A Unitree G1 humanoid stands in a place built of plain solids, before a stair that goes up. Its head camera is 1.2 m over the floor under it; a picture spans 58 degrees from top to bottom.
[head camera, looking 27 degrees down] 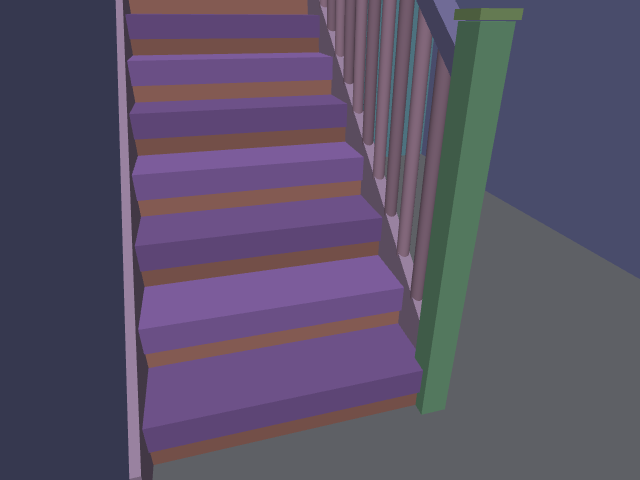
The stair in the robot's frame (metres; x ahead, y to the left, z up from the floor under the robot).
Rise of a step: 0.17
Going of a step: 0.23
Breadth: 0.89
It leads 15 degrees to the left of straight ahead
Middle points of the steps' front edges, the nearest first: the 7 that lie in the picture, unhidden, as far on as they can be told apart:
0.96 0.08 0.17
1.18 0.13 0.35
1.40 0.19 0.52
1.61 0.25 0.70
1.83 0.31 0.87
2.05 0.37 1.05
2.27 0.43 1.22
